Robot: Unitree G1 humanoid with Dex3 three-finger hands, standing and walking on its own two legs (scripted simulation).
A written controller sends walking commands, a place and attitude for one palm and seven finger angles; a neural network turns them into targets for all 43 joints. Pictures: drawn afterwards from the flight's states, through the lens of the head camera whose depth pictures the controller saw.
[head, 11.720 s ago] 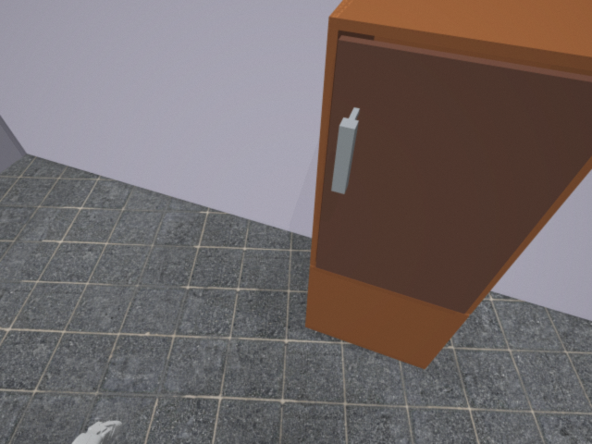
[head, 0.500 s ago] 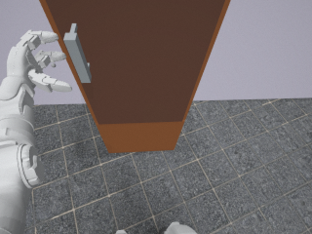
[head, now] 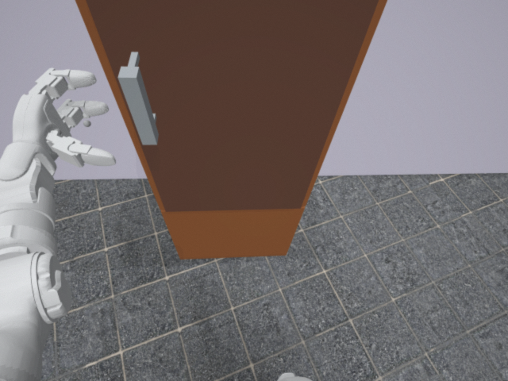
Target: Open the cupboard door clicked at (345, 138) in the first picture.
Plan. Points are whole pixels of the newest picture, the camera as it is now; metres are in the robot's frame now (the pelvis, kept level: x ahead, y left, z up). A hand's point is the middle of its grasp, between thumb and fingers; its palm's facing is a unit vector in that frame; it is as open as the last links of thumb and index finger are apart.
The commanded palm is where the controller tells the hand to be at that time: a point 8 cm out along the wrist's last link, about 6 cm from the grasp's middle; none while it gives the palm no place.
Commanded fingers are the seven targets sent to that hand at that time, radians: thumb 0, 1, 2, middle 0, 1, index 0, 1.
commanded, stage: move the hooked fingers beside the handle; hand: left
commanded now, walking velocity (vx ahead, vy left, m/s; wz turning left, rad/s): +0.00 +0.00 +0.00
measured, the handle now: (142, 100) +0.54 +0.16 +0.11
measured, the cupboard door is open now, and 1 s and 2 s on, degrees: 0 0 0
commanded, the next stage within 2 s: slide the fingers in behind the handle in 0.78 s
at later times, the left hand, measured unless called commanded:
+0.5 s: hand (108, 120) +0.50 +0.20 +0.11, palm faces +0.00 -1.00 -0.01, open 13.9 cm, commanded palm +0.47 +0.26 +0.11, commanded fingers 0.00 -0.50 0.30 -0.30 -1.20 -0.30 -1.20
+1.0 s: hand (103, 125) +0.48 +0.21 +0.11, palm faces -0.01 -1.00 -0.01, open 13.9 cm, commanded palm +0.46 +0.25 +0.11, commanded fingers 0.00 -0.50 0.30 -0.30 -1.20 -0.30 -1.20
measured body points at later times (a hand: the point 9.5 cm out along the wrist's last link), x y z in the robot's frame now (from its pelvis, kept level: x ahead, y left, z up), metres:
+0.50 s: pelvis -0.01 +0.01 -0.01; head +0.09 +0.02 +0.43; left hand +0.49 +0.26 +0.11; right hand -0.02 -0.25 -0.12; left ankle -0.03 +0.09 -0.71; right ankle +0.00 -0.10 -0.71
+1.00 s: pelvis -0.01 +0.00 +0.00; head +0.08 +0.01 +0.44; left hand +0.48 +0.26 +0.12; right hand +0.02 -0.27 -0.11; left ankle -0.03 +0.09 -0.71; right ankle +0.00 -0.10 -0.71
